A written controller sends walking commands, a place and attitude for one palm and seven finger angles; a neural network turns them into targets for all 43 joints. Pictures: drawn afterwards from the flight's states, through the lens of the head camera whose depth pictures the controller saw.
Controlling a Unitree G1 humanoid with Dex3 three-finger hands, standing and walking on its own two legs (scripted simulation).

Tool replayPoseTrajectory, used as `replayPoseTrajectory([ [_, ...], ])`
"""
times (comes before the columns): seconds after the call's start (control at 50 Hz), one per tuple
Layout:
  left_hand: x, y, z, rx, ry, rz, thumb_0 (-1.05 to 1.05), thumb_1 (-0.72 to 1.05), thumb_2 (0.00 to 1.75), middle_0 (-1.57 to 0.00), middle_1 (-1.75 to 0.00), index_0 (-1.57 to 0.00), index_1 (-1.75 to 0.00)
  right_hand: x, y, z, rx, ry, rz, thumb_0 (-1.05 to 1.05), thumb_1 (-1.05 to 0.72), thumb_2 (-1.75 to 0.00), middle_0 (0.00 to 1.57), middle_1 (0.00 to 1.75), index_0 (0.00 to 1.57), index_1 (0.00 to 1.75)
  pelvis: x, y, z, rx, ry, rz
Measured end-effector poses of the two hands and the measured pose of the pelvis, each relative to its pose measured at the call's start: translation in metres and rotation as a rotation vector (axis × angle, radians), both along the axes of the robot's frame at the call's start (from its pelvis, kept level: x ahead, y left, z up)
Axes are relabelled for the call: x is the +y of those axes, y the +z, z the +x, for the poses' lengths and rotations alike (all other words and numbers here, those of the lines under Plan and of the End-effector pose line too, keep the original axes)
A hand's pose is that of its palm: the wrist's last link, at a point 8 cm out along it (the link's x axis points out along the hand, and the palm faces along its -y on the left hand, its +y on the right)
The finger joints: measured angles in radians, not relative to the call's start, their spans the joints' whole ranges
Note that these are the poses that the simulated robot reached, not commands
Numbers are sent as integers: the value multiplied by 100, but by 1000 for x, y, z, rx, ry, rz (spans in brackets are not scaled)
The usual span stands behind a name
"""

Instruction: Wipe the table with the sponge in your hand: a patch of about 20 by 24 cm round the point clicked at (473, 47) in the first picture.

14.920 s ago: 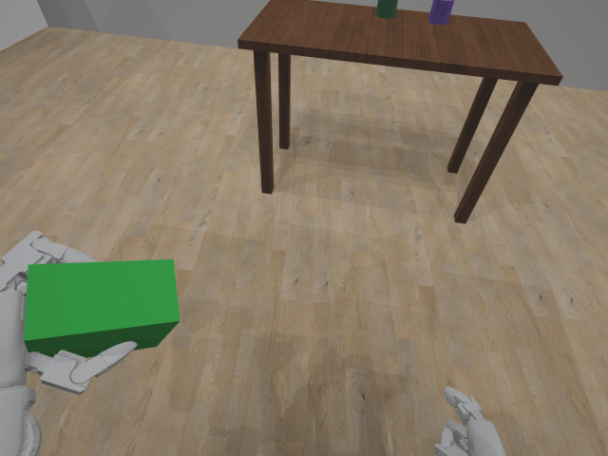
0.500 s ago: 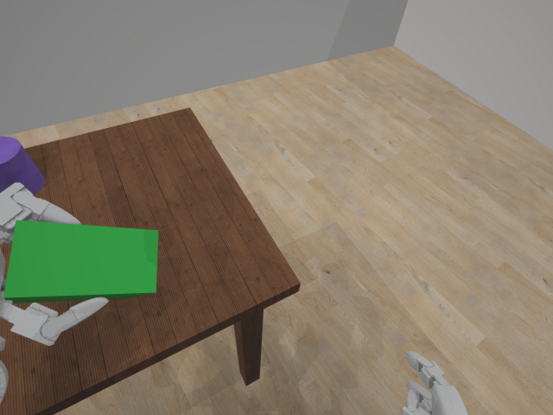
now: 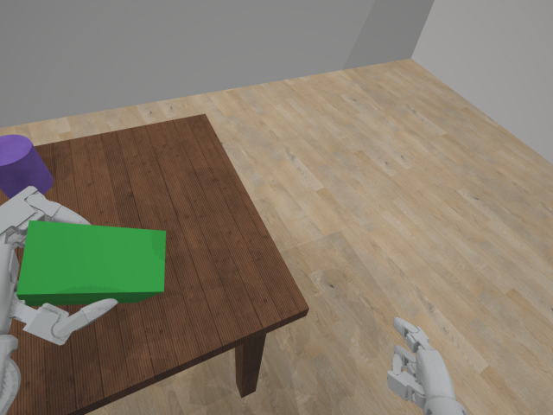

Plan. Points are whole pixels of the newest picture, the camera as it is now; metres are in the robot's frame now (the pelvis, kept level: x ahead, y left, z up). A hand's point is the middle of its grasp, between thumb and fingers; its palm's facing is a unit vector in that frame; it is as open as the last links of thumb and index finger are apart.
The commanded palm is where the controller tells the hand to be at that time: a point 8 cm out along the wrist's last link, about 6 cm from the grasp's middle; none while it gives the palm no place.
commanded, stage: look again from close up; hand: left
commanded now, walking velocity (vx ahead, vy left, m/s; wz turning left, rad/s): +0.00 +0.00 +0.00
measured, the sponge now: (113, 269) +0.23 +0.21 +0.13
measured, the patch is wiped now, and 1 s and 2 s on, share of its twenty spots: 0.00 0.00 0.00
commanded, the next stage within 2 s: come to a stop and stand still in 0.36 s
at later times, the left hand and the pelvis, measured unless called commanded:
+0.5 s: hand (59, 297) +0.19 +0.24 +0.15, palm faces +0.35 -0.86 -0.38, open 10.5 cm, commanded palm +0.13 +0.28 +0.18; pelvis -0.03 +0.00 +0.00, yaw +0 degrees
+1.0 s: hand (60, 298) +0.19 +0.24 +0.16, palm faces +0.31 -0.86 -0.40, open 10.5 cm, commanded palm +0.14 +0.28 +0.18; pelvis -0.03 +0.00 +0.00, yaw +0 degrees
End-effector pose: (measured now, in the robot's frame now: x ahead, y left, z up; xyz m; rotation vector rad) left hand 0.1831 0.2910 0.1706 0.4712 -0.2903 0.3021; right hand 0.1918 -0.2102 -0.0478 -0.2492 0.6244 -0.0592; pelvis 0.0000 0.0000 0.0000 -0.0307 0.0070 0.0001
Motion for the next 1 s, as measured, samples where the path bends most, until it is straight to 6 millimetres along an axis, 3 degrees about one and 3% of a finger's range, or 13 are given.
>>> replayPoseTrajectory([
  [0.22, -2, 6, -21, -21, 27, -18, -1, -52, 102, -69, -134, -70, -134, -10, -8, -31, 57, -21, -14, 1, -90, -90, 20, 30, 20, 30, -4, 2, -11, -18, 5, -1],
  [0.5, -8, -3, -31, 15, 12, -28, -1, -52, 102, -69, -134, -70, -134, -18, -14, -70, 80, -70, -6, 2, -90, -90, 21, 30, 20, 30, -4, 3, -27, -30, -3, -2],
  [0.72, -4, -2, -32, 4, 17, -13, -1, -52, 102, -69, -134, -70, -134, -19, -13, -68, 70, -68, -16, 2, -90, -90, 20, 30, 20, 30, -2, 2, -27, -31, -3, -1],
  [0.76, 8, 13, -25, -44, 14, 115, -1, -53, 102, -69, -134, -70, -134, -16, -14, -67, 78, -15, -41, 2, -90, -90, 20, 30, 20, 30, -4, 1, -30, -21, 11, -2],
  [0.8, 25, 21, -16, -101, 47, 108, -1, -53, 102, -69, -134, -70, -133, -12, -16, -65, 86, 11, -31, 2, -90, -90, 20, 30, 20, 30, -5, 0, -34, -16, 8, 1],
  [0.84, 29, 21, -13, -111, 77, 64, -1, -53, 102, -69, -134, -70, -133, -10, -15, -62, 63, 8, -4, 2, -90, -90, 20, 30, 20, 30, -3, 0, -35, -16, -1, 5],
  [0.94, -2, 9, -24, -58, -14, 17, -1, -52, 102, -69, -134, -70, -133, -7, -14, -58, 23, -22, 27, 2, -90, -90, 21, 30, 20, 30, 3, -1, -30, -13, -11, 11],
  [1.0, -10, 0, -30, -18, -51, 7, -1, -53, 102, -69, -133, -70, -133, -6, -14, -57, 40, -29, 13, 1, -90, -90, 21, 30, 20, 30, 3, -1, -25, -13, -2, 10],
])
